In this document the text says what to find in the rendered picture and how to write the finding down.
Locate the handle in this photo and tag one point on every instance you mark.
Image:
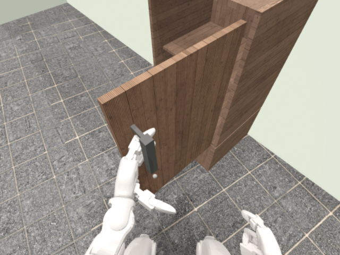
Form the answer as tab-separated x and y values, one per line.
148	149

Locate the robot right shin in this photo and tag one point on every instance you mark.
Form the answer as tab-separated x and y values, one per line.
209	237

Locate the right robot hand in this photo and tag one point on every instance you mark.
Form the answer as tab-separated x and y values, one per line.
264	241

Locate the left robot forearm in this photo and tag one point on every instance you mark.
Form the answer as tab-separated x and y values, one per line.
118	224

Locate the left robot hand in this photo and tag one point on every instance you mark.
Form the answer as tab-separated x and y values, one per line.
127	175

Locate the cupboard door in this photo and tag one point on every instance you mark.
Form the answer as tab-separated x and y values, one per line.
181	98

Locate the right robot thigh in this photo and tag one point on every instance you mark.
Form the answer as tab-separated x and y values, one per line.
211	247

